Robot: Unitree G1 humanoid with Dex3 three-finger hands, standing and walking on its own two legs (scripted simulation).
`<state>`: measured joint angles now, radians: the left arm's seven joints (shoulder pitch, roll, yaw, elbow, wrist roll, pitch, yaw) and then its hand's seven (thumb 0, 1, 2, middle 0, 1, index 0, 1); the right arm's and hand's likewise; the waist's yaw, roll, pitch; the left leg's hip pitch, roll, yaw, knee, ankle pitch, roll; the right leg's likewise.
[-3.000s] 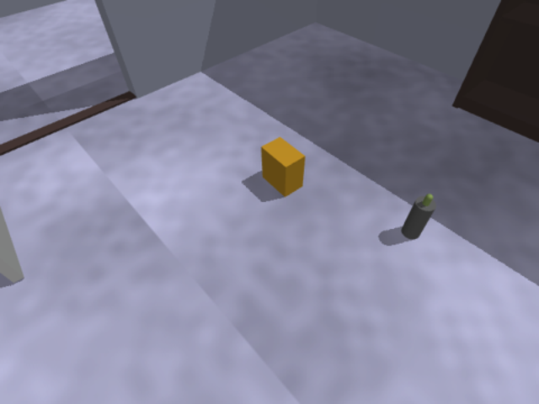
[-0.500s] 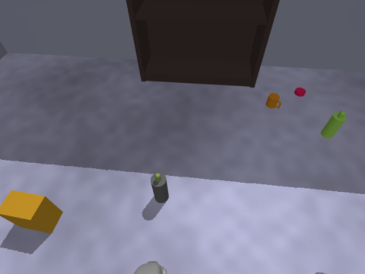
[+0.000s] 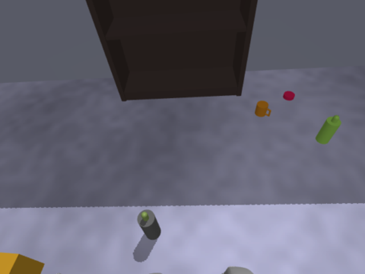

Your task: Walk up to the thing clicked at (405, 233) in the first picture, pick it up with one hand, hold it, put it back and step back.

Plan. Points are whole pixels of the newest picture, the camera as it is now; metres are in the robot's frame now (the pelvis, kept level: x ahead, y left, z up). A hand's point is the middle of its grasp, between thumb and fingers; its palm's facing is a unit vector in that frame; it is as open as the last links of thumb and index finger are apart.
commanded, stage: walk up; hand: left
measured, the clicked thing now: (148, 223) +0.44 +0.22 -0.62
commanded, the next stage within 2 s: none
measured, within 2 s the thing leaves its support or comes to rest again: neither
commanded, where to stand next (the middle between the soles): +0.14 +0.03 m, yaw +1 degrees
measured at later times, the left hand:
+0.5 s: hand out of the picture +0.13 +0.30 -0.16, palm faces -0.04 -0.93 -0.37, open 7.3 cm
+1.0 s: hand (74, 268) +0.17 +0.29 -0.12, palm faces -0.03 -0.93 -0.37, open 7.3 cm
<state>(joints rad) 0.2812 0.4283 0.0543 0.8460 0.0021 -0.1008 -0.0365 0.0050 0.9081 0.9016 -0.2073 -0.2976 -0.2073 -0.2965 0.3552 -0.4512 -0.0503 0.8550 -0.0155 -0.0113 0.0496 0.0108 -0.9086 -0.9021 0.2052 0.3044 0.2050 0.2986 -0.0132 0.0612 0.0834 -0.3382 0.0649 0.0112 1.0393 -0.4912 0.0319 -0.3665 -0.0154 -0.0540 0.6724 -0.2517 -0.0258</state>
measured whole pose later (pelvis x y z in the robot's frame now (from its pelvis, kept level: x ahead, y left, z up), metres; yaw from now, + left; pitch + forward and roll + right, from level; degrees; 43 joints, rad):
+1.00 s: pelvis +0.09 +0.03 +0.02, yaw +0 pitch -3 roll -1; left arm 0.08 0.36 -0.01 1.15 0.00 -0.03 0.00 0.01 0.91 0.90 -0.21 -0.30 -0.21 -0.30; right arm 0.04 -0.37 -0.01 1.16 0.00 0.00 0.03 0.01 -0.91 -0.90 0.21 0.30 0.21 0.30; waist -0.01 0.03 0.06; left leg -0.25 0.06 0.03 0.41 -0.12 -0.02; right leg -0.12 -0.02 -0.01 0.40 -0.24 0.03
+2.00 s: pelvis +0.04 +0.02 +0.01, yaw +1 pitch -1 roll +1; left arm 0.16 0.35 0.05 0.99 0.04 0.02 0.01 0.00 0.91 0.90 -0.21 -0.30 -0.21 -0.30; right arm 0.04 -0.41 -0.08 0.95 -0.01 0.07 0.01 0.01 -0.91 -0.90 0.20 0.30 0.20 0.30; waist 0.02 0.06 0.16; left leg -0.51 -0.08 -0.13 1.05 -0.44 -0.01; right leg -0.29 -0.03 -0.03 0.64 -0.33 -0.02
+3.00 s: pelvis +0.05 +0.05 +0.01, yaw +2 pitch -3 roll +0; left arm 0.12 0.37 0.02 1.04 0.01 0.00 -0.01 0.01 0.91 0.90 -0.21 -0.30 -0.21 -0.30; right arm 0.14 -0.37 -0.02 1.01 -0.02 -0.01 0.01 0.01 -0.91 -0.90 0.21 0.30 0.21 0.30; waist -0.01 0.00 0.11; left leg -0.22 0.01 0.02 0.58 -0.32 0.00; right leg -0.25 0.00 0.03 0.59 -0.29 0.00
